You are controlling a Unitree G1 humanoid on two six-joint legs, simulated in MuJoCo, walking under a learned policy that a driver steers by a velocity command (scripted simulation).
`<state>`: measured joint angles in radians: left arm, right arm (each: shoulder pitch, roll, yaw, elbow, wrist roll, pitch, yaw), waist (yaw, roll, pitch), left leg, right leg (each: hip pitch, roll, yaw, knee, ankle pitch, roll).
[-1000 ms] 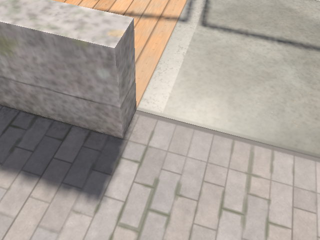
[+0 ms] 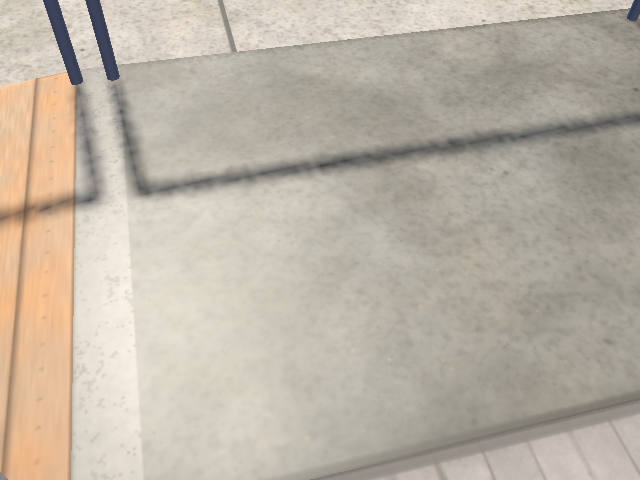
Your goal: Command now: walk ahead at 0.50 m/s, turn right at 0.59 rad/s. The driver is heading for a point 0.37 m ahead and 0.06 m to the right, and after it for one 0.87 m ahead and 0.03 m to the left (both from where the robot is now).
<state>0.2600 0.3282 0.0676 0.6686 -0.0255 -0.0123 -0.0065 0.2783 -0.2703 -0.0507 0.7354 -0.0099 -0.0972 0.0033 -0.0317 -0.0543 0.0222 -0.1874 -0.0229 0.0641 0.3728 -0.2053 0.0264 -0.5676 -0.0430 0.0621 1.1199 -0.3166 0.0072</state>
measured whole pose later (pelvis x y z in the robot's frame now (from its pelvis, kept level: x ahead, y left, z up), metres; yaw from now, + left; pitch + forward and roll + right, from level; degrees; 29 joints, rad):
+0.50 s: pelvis +0.26 -0.09 +0.00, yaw -15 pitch +1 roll +0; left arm 0.27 0.27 0.05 0.67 0.00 -0.05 -0.03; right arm 0.19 -0.32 -0.05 0.75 0.01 -0.09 0.00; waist 0.01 0.04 0.06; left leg -0.57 0.12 -0.04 1.12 -0.29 -0.02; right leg -0.25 0.10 0.00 0.40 -0.16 -0.10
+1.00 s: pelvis +0.56 -0.09 -0.01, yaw -1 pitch +2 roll +1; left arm 0.25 0.29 0.04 0.75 0.00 -0.10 -0.01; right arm 0.21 -0.30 -0.06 0.68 0.01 -0.06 0.03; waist -0.01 -0.01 0.04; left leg -0.37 -0.11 0.00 0.51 -0.17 0.10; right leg -0.38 0.00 0.04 1.22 -0.39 -0.01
